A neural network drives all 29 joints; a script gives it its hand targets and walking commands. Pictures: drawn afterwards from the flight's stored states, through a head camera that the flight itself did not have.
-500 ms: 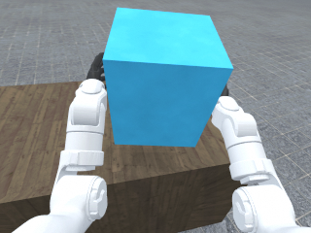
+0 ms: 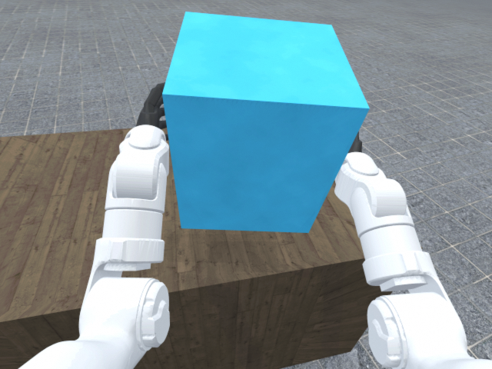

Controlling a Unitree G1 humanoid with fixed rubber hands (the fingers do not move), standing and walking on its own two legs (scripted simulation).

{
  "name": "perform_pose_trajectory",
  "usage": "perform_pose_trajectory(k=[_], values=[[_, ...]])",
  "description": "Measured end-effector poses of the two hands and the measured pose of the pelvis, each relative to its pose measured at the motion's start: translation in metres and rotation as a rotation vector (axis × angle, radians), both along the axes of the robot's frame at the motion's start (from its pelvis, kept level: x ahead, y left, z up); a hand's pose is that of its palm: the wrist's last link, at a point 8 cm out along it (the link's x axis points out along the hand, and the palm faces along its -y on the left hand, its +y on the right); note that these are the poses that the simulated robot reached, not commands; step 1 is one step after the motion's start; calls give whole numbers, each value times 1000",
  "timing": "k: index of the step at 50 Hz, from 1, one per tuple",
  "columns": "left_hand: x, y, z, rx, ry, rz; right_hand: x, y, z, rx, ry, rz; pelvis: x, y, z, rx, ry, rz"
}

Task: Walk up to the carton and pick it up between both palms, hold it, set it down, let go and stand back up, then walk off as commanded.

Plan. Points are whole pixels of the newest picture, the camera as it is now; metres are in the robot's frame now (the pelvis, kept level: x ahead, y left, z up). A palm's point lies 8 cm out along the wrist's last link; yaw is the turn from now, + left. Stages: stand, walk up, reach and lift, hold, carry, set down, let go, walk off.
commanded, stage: hold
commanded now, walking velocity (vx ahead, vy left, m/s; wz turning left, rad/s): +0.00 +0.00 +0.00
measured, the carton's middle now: (252, 132) +0.40 +0.03 +0.24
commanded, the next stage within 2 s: set down in 0.74 s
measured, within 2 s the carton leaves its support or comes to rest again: neither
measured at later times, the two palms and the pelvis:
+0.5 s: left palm (151, 133) +0.37 +0.18 +0.24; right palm (346, 158) +0.38 -0.12 +0.21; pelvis +0.00 +0.00 +0.00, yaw +0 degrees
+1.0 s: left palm (147, 124) +0.37 +0.18 +0.25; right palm (344, 149) +0.39 -0.12 +0.22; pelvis +0.00 +0.00 +0.00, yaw +0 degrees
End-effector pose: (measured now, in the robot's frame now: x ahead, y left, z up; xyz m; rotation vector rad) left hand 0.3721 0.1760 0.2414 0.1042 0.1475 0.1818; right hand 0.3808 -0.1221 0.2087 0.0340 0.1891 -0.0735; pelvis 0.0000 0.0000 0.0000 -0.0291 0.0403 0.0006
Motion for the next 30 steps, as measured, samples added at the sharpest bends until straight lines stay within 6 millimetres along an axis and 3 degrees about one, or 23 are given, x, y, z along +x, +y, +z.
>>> perform_pose_trajectory(k=[30], values=[[0,0,0,0,1,0,0,0,0,0,0,0,0,0,0,0,0,0]])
